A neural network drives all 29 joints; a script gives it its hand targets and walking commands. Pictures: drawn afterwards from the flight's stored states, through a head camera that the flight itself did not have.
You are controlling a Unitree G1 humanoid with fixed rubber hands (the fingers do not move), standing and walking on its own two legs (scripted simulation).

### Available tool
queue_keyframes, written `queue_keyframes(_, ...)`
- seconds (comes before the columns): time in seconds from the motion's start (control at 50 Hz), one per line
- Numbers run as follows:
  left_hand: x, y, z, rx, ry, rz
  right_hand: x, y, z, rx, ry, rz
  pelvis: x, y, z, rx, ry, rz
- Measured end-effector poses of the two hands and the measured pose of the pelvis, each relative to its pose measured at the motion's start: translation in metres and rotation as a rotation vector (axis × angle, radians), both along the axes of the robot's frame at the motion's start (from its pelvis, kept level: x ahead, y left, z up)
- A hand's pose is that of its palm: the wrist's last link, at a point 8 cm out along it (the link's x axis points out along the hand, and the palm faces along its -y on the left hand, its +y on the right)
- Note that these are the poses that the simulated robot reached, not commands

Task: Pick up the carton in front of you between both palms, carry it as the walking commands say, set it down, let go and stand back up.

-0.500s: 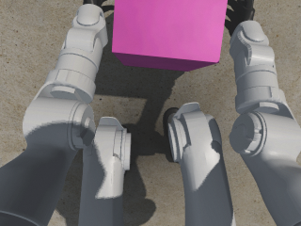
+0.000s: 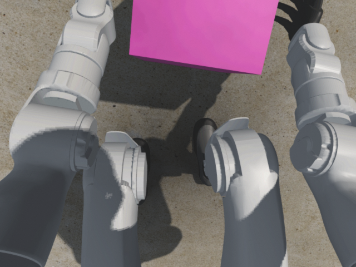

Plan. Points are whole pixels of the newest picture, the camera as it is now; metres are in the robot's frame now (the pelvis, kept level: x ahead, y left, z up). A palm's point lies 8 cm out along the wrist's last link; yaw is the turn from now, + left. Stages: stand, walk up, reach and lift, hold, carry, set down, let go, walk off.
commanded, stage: set down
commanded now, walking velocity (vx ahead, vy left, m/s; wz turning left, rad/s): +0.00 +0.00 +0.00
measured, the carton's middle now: (196, 14) +0.52 -0.10 -0.25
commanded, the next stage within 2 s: let go in 1.18 s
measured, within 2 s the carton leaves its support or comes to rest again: neither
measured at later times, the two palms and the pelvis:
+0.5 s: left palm out of the picture +0.57 +0.06 -0.05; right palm out of the picture +0.48 -0.31 -0.06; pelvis +0.00 -0.01 +0.06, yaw -1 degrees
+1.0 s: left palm out of the picture +0.57 +0.07 +0.09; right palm out of the picture +0.48 -0.32 +0.09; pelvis +0.03 -0.01 +0.19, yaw -2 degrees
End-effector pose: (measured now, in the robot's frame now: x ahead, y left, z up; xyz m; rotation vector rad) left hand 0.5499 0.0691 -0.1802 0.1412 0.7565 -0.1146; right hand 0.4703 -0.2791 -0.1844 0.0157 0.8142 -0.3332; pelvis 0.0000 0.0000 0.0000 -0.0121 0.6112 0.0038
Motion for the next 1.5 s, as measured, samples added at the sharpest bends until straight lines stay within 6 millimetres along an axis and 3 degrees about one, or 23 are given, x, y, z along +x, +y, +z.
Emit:
queue_keyframes(0.08,-0.001,0.009,-0.009,0.006,-0.008,0.017,-0.003,-0.022,-0.003,-0.022,-0.023,-0.031,0.0,-0.003,-0.002,0.004,-0.001,-0.003)
queue_keyframes(0.16,0.002,0.007,-0.003,-0.008,-0.049,0.023,0.007,-0.029,0.006,-0.019,-0.074,-0.026,-0.001,-0.007,-0.004,0.01,-0.006,-0.008)
queue_keyframes(0.3,0.012,-0.002,0.043,-0.003,-0.136,0.027,0.021,-0.024,0.046,0.001,-0.168,-0.015,-0.003,-0.011,0.005,0.023,-0.008,-0.026)
queue_keyframes(0.52,0.017,-0.007,0.135,0.007,-0.103,0.054,0.011,-0.028,0.135,0.0,-0.164,-0.023,0.003,-0.011,0.065,0.041,0.093,-0.046)
queue_keyframes(0.78,0.016,0.005,0.198,0.006,-0.128,0.051,0.014,-0.031,0.205,-0.015,-0.174,-0.009,0.016,-0.01,0.125,0.036,0.175,-0.042)
queue_keyframes(1.0,0.017,0.004,0.271,0.008,-0.125,0.039,0.01,-0.039,0.279,-0.004,-0.179,-0.004,0.03,-0.009,0.189,0.033,0.185,-0.054)
queue_keyframes(1.22,0.012,0.009,0.333,0.014,-0.116,0.039,0.008,-0.037,0.34,-0.005,-0.174,0.013,0.042,-0.014,0.25,0.036,0.163,-0.057)
queue_keyframes(1.34,-0.004,0.016,0.357,0.057,-0.102,0.058,-0.001,-0.034,0.363,-0.031,-0.136,0.081,0.052,-0.019,0.28,0.04,0.137,-0.056)
queue_keyframes(1.5,-0.068,0.038,0.389,0.115,-0.041,0.102,-0.048,-0.03,0.395,-0.061,-0.035,0.201,0.074,-0.029,0.323,0.041,0.025,-0.054)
